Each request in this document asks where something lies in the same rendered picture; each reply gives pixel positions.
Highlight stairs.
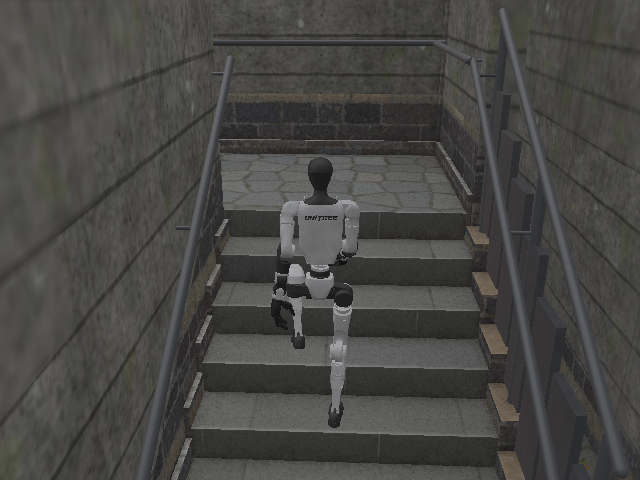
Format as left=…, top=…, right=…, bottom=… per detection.
left=186, top=210, right=499, bottom=480

